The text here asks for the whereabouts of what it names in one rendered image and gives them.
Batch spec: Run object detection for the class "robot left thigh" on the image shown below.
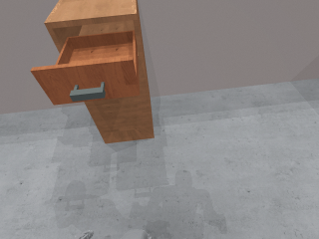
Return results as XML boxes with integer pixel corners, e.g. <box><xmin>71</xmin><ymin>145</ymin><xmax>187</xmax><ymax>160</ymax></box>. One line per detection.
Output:
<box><xmin>121</xmin><ymin>229</ymin><xmax>153</xmax><ymax>239</ymax></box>

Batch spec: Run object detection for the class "handle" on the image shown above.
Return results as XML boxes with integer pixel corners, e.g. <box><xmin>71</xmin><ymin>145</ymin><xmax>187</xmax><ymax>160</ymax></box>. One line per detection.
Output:
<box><xmin>70</xmin><ymin>82</ymin><xmax>106</xmax><ymax>102</ymax></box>

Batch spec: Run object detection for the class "cabinet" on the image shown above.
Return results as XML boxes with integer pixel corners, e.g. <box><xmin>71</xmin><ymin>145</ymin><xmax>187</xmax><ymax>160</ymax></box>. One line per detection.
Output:
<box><xmin>44</xmin><ymin>0</ymin><xmax>155</xmax><ymax>144</ymax></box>

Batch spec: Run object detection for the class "drawer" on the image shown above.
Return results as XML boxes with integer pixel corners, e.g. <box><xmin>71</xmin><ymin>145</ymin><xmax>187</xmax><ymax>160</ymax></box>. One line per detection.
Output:
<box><xmin>30</xmin><ymin>30</ymin><xmax>140</xmax><ymax>106</ymax></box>

